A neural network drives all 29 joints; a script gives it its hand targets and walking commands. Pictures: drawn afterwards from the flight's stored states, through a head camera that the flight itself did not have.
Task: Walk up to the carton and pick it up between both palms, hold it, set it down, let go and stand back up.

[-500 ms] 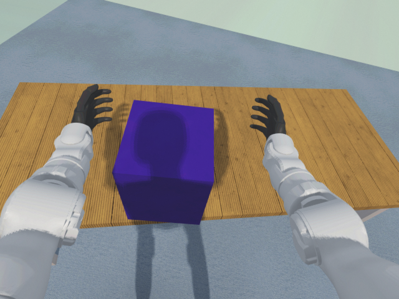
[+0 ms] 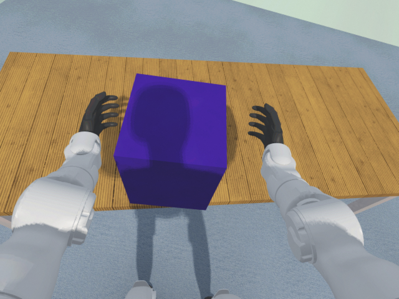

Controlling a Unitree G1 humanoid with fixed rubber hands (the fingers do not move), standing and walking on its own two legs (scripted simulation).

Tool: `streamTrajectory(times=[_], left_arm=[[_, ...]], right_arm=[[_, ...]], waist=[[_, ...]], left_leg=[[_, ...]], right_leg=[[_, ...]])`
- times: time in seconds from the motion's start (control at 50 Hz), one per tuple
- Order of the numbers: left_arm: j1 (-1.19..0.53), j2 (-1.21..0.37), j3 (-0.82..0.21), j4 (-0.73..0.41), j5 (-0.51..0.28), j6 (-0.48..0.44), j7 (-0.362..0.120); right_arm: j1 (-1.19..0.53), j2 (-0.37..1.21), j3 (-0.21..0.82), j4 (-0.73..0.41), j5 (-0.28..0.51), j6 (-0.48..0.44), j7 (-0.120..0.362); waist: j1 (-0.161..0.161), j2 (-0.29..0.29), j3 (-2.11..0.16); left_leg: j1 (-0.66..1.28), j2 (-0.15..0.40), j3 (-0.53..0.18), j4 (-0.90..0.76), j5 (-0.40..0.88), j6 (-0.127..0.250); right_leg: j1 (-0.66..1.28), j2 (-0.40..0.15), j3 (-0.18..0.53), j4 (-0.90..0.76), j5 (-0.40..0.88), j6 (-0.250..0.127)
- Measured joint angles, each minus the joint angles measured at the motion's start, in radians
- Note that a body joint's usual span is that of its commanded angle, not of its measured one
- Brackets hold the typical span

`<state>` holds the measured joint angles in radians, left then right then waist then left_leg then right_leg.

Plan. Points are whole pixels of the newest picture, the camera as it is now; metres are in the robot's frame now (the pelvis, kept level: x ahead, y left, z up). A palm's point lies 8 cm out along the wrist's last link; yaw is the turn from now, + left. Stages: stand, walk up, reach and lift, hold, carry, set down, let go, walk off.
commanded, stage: reach and lift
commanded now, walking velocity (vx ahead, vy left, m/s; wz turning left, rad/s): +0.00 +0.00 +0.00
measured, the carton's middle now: (174, 148) +0.46 +0.04 -0.05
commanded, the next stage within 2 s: none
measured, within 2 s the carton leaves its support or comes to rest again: leaves its support in 1.76 s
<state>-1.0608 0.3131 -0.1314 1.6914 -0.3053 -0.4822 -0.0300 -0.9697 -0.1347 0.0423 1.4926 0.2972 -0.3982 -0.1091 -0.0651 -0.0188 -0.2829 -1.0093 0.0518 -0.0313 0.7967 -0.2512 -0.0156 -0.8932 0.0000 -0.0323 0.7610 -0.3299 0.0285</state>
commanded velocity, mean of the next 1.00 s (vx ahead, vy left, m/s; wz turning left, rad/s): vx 0.00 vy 0.00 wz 0.00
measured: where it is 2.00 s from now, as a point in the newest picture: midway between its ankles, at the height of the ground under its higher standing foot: outside the picture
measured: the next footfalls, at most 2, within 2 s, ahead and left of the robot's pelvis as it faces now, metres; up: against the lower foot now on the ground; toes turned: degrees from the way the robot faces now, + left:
none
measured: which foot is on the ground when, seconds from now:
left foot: down 0.00-1.00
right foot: down 0.00-1.00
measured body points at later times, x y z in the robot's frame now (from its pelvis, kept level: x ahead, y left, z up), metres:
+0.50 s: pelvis +0.00 +0.00 -0.02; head +0.12 +0.04 +0.41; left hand +0.47 +0.18 +0.00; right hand +0.45 -0.14 +0.01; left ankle +0.05 +0.12 -0.69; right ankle +0.00 -0.14 -0.69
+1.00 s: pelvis +0.00 +0.02 +0.01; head +0.13 +0.05 +0.44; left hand +0.44 +0.17 +0.00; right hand +0.42 -0.12 +0.01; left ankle +0.05 +0.12 -0.69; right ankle +0.00 -0.14 -0.69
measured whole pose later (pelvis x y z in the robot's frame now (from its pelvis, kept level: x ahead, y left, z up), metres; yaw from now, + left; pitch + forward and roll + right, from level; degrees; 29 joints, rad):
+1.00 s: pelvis +0.00 +0.02 +0.01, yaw -1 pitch +24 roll -4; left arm -0.94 0.13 0.42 1.51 0.27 -0.54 0.06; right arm -0.82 0.09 -0.77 1.24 -0.49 -0.54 -0.10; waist -0.04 0.00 -0.16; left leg -0.92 0.04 -0.03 0.72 -0.23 0.01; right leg -0.78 -0.01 -0.04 0.63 -0.27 0.04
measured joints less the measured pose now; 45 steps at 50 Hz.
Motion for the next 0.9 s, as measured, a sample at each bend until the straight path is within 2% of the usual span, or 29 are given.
streamTrajectory(times=[0.14, 0.26, 0.34, 0.5, 0.58, 0.64, 0.74, 0.9], left_arm=[[0.009, -0.014, 0.019, -0.016, 0.026, -0.033, 0.014], [-0.001, -0.037, 0.039, -0.034, 0.052, -0.045, 0.024], [0.003, -0.048, 0.051, -0.042, 0.066, -0.045, 0.029], [0.009, -0.067, 0.133, -0.077, 0.143, -0.04, 0.043], [-0.001, -0.072, 0.184, -0.075, 0.19, -0.037, 0.042], [0.012, -0.081, 0.217, -0.097, 0.227, -0.035, 0.052], [0.036, -0.099, 0.302, -0.123, 0.317, -0.029, 0.053], [0.071, -0.157, 0.488, -0.162, 0.498, -0.054, 0.07]], right_arm=[[-0.011, -0.007, -0.025, 0.031, -0.015, -0.068, 0.009], [-0.025, -0.015, -0.038, 0.021, -0.029, -0.091, 0.014], [-0.038, 0.003, -0.062, 0.028, -0.057, -0.092, 0.008], [-0.036, 0.059, -0.132, 0.018, -0.131, -0.112, -0.015], [-0.039, 0.1, -0.187, 0.011, -0.197, -0.116, -0.031], [-0.03, 0.121, -0.264, 0.006, -0.251, -0.131, -0.051], [0.002, 0.13, -0.401, -0.024, -0.372, -0.14, -0.049], [0.104, 0.199, -0.718, -0.186, -0.655, -0.15, -0.014]], waist=[[-0.003, 0.014, -0.01], [0.009, 0.014, -0.017], [0.009, 0.013, -0.023], [0.017, 0.018, -0.023], [0.018, 0.011, -0.004], [0.019, 0.016, -0.003], [0.018, 0.012, 0.041], [0.022, 0.001, 0.11]], left_leg=[[-0.084, -0.001, -0.009, 0.065, -0.023, 0.001], [-0.131, -0.001, -0.008, 0.099, -0.035, 0.004], [-0.145, -0.002, -0.007, 0.11, -0.04, 0.003], [-0.141, 0.0, -0.015, 0.117, -0.048, 0.001], [-0.121, -0.003, -0.013, 0.107, -0.045, 0.002], [-0.118, -0.002, -0.018, 0.099, -0.04, 0.002], [-0.066, -0.004, -0.016, 0.063, -0.024, 0.008], [0.039, -0.01, -0.006, -0.024, 0.011, 0.018]], right_leg=[[-0.076, 0.001, -0.005, 0.054, -0.019, 0.004], [-0.127, 0.002, 0.0, 0.089, -0.029, 0.007], [-0.144, 0.001, 0.002, 0.104, -0.036, 0.007], [-0.137, 0.005, -0.001, 0.104, -0.04, 0.005], [-0.12, 0.003, 0.001, 0.098, -0.038, 0.007], [-0.11, 0.005, -0.004, 0.079, -0.028, 0.007], [-0.053, 0.004, -0.002, 0.031, -0.004, 0.012], [0.055, -0.006, -0.003, -0.068, 0.038, 0.013]])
